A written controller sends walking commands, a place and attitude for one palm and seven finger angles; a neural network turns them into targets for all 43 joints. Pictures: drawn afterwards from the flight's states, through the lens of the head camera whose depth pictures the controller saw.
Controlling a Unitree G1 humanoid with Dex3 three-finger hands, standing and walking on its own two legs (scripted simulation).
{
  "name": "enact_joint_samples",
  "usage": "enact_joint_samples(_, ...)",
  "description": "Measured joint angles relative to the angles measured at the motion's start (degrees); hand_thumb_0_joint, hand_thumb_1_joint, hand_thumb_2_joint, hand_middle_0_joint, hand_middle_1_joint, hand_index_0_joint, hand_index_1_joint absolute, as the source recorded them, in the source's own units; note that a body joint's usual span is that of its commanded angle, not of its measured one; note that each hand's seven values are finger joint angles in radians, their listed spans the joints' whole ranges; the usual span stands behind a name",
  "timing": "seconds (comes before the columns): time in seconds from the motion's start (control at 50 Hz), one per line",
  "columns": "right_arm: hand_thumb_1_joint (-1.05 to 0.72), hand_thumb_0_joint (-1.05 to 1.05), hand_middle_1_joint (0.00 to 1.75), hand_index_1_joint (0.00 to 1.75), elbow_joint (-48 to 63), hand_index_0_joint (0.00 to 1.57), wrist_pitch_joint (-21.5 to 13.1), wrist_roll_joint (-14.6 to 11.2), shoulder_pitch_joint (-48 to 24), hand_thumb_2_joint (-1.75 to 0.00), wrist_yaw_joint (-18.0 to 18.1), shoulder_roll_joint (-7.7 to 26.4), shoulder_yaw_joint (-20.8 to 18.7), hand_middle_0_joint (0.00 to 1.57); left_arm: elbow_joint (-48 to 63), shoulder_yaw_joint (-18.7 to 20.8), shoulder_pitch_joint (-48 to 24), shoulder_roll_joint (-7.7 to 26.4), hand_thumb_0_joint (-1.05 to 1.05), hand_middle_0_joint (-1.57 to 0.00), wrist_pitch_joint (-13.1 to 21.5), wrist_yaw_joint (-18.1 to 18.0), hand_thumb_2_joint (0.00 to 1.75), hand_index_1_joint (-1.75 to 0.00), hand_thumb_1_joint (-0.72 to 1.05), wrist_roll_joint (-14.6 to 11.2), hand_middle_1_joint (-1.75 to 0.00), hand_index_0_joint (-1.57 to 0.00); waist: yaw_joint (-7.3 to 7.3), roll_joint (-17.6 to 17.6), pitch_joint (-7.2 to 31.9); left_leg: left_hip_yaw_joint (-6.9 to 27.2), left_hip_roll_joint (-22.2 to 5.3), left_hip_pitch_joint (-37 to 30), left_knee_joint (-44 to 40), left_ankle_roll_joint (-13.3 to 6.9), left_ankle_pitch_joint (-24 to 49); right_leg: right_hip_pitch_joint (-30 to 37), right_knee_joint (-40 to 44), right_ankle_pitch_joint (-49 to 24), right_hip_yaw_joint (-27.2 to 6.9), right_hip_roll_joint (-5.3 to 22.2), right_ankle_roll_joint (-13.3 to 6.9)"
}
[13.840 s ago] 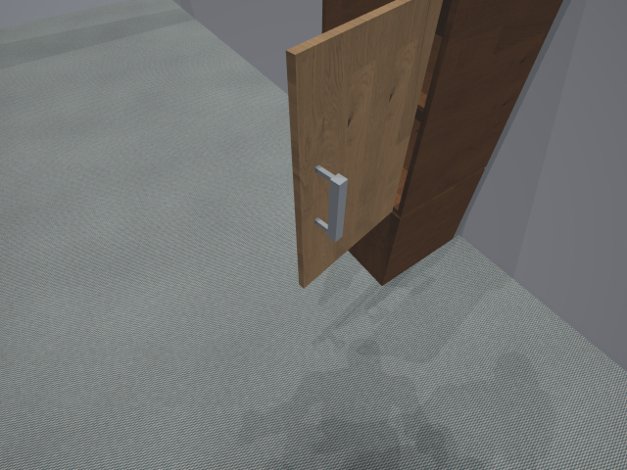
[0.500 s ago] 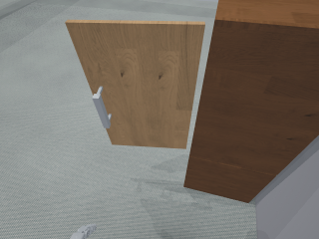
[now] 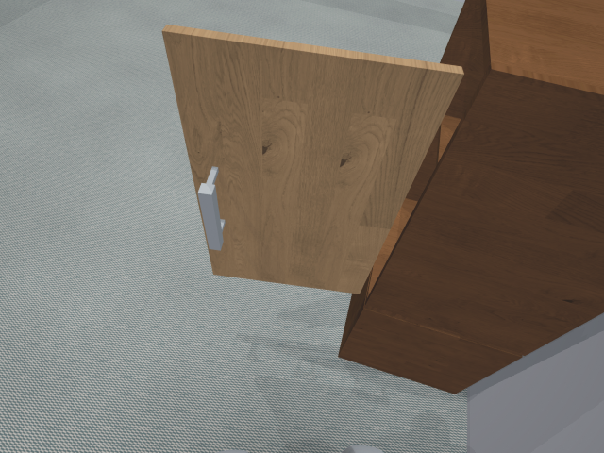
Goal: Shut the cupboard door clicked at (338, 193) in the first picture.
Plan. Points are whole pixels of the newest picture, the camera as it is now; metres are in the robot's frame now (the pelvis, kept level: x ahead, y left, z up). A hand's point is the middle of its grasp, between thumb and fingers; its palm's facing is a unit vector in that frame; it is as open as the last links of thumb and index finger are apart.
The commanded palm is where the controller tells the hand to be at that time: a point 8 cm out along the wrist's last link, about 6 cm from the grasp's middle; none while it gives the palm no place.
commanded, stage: come to a stop and stand still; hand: left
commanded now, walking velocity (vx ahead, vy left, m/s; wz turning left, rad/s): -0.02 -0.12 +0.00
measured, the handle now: (215, 210) +0.49 +0.19 -0.05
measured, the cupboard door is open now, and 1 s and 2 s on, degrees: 100 100 100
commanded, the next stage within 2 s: look again from close up in 0.72 s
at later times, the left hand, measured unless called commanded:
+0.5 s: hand out of the picture +0.00 +0.12 -0.18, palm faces +0.03 -0.98 -0.17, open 7.3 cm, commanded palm none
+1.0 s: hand out of the picture -0.04 +0.11 -0.18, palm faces +0.01 -0.98 -0.19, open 7.3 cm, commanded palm none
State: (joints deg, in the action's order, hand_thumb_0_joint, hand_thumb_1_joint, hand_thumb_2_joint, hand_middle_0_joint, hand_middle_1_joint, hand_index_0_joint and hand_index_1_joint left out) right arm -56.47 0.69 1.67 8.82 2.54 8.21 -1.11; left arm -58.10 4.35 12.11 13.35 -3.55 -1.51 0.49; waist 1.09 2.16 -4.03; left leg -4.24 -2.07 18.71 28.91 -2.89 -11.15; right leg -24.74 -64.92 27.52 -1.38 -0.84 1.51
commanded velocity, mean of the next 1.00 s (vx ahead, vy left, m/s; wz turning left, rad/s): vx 0.00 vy -0.01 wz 0.00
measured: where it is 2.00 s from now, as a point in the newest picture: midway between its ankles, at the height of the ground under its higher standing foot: outside the picture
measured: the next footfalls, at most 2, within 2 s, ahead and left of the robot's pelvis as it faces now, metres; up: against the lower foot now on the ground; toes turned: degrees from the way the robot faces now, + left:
right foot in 0.26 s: -0.04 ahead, -0.18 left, +0.00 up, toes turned -3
left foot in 0.46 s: +0.01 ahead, +0.07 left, +0.00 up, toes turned +1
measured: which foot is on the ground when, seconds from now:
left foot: down 0.00-0.28, up 0.30-0.44, down 0.46-1.00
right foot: up 0.00-0.24, down 0.26-1.00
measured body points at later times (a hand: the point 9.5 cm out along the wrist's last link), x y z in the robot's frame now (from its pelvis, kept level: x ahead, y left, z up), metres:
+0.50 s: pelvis -0.04 -0.05 -0.01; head -0.03 -0.04 +0.44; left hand +0.00 +0.18 -0.17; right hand -0.06 -0.29 -0.15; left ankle -0.02 +0.06 -0.74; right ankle -0.08 -0.17 -0.74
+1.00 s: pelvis -0.04 -0.06 +0.00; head -0.02 -0.06 +0.45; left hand -0.04 +0.16 -0.16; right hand -0.02 -0.28 -0.16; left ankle -0.02 +0.06 -0.74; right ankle -0.08 -0.17 -0.74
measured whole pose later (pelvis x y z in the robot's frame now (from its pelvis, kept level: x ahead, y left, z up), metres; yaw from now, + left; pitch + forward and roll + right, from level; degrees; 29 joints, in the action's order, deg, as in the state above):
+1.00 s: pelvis -0.04 -0.06 +0.00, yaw +0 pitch +0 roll -1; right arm -60.9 -0.9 1.2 15.5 0.9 10.2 -0.3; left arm -63.2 -0.6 17.6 7.4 1.7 -2.0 0.6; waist -0.4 -1.8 -2.2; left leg -2.2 -1.8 14.8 30.5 0.1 -15.2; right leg -8.8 -27.9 18.6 2.6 0.7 0.1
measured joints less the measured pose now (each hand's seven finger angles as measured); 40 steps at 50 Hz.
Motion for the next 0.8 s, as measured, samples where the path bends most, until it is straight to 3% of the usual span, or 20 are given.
enact_joint_samples(0.12, -0.91, 0.0, 0.3, 0.3, -0.1, 0.2, -0.2, 0.1, 0.0, -0.9, -0.2, 0.4, -0.4, 0.2, 0.8, 0.0, 0.1, 0.1, 0.01, -0.2, -0.7, 0.9, 0.9, -0.3, 0.91, 0.3, -0.3, -0.2, -0.73, -1.0, 0.1, -0.4, -1.7, 0.5, -2.7, 0.7, 2.6, 2.9, 8.1, 0.0, 0.5, 1.3, 0.6)
enact_joint_samples(0.2, -0.91, 0.0, 0.3, 0.3, -1.0, 0.21, 0.3, 0.2, 1.5, -0.9, -0.9, 1.6, -1.2, 0.2, 0.9, -0.7, -0.2, -0.7, 0.01, -0.2, -0.4, 1.3, 0.9, -0.3, 0.91, 0.3, -0.3, -0.2, -2.0, -2.3, 0.4, -0.1, -2.6, 1.0, -2.9, 1.7, 3.8, 8.2, 21.0, 0.2, 2.3, 2.0, -0.4)
enact_joint_samples(0.26, -0.91, 0.0, 0.3, 0.3, -2.0, 0.21, 1.1, -0.1, 3.7, -0.9, -1.4, 2.2, -1.9, 0.2, 1.7, -1.0, 0.5, -0.8, 0.01, -0.2, 0.7, 1.4, 0.9, -0.3, 0.91, 0.2, -0.3, -0.2, -2.13, -1.5, 1.6, -0.4, -1.8, 2.3, -1.3, 2.8, 3.5, 14.1, 35.6, -5.1, 2.7, 2.8, -1.9)
enact_joint_samples(0.28, -0.91, 0.0, 0.3, 0.3, -2.5, 0.2, 1.5, -0.3, 4.1, -0.9, -1.5, 2.4, -2.1, 0.2, 1.5, -1.0, 0.7, -0.9, 0.01, -0.2, 1.2, 1.2, 0.9, -0.3, 0.91, 0.4, -0.3, -0.2, -1.93, -1.0, 1.8, -0.6, -1.3, 3.2, 0.4, 3.3, 1.6, 14.3, 37.5, -8.9, 2.2, 3.2, -1.5)
enact_joint_samples(0.34, -0.91, 0.0, 0.3, 0.3, -3.8, 0.2, 2.8, -0.4, 5.9, -0.9, -2.1, 3.8, -2.6, 0.2, 0.3, -2.0, 1.0, -2.6, 0.01, -0.2, 1.1, 0.9, 0.9, -0.3, 0.91, 0.7, -0.3, -0.2, -2.33, -2.6, 2.3, 2.0, -0.6, 4.5, 7.4, 3.8, -8.2, 14.7, 36.8, -9.7, 3.3, 2.6, -0.9)
enact_joint_samples(0.4, -0.91, 0.0, 0.3, 0.3, -5.0, 0.2, 2.8, -0.3, 7.8, -0.9, -2.3, 3.9, -2.6, 0.2, -0.6, -2.7, 1.8, -3.7, 0.01, -0.2, 1.8, 0.7, 0.9, -0.3, 0.91, 0.5, -0.3, -0.2, -2.38, -2.9, 3.3, 2.4, 0.0, 3.1, 11.2, 4.0, -8.7, 15.7, 37.9, -9.6, 4.1, 2.1, -1.0)
enact_joint_samples(0.46, -0.91, 0.0, 0.3, 0.3, -5.9, 0.2, 1.4, -0.4, 9.0, -0.9, -2.0, 3.2, -1.9, 0.2, -1.7, -2.9, 1.9, -3.9, 0.01, -0.2, 2.6, 0.3, 0.9, -0.3, 0.92, 0.1, -0.3, -0.2, -2.51, -2.7, 3.6, 2.9, -0.2, -2.2, 3.4, 3.7, -3.3, 14.9, 36.2, -8.7, 4.6, 1.0, -1.1)
enact_joint_samples(0.54, -0.91, 0.0, 0.3, 0.3, -7.8, 0.2, 0.1, -0.5, 8.7, -0.9, -1.2, 0.6, -0.5, 0.2, -3.4, -2.9, 1.2, -3.0, 0.01, -0.2, 2.8, 0.2, 0.9, -0.3, 0.93, -0.5, -0.3, -0.2, -1.74, -0.3, 2.7, 2.5, 0.5, -4.0, 1.1, 2.9, -3.6, 16.1, 37.5, -9.8, 4.4, 1.6, -1.1)
enact_joint_samples(0.62, -0.91, 0.0, 0.3, 0.3, -8.3, 0.2, -0.3, -0.6, 7.6, -0.9, -1.1, -0.7, 0.2, 0.2, -4.6, -3.3, 1.3, -3.3, 0.01, -0.2, 2.8, 0.5, 0.9, -0.3, 0.93, -0.5, -0.3, -0.2, -1.17, -0.7, 2.4, 2.2, 0.4, -5.3, -2.3, 3.2, -1.5, 17.1, 40.3, -11.1, 4.2, 1.5, -1.4)
enact_joint_samples(0.8, -0.93, 0.01, 0.3, 0.3, -9.1, 0.2, -0.5, -0.6, 6.7, -0.9, -1.1, -0.3, 0.4, 0.2, -6.8, -3.8, 3.8, -4.5, 0.01, -0.2, 3.4, 0.5, 0.9, -0.3, 0.92, -0.4, -0.3, -0.2, -0.9, -1.6, 2.4, 2.1, 0.6, -7.4, -5.8, 3.6, 0.1, 18.4, 42.3, -11.8, 4.1, 1.5, -1.8)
